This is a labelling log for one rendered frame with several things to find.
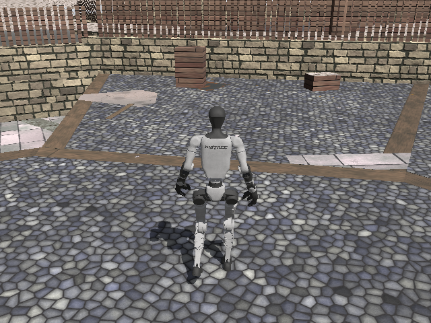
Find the robot left hand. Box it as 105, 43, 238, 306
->
175, 183, 191, 196

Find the right robot shin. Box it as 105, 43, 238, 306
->
224, 219, 234, 262

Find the robot right hand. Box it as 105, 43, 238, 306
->
242, 190, 258, 207

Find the robot right forearm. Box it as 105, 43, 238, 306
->
242, 164, 256, 193

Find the robot left thigh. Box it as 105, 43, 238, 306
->
193, 188, 207, 233

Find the right robot upper arm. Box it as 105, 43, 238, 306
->
230, 136, 249, 174

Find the robot left forearm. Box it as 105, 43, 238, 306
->
176, 161, 189, 186

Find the left robot upper arm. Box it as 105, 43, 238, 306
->
183, 135, 203, 172

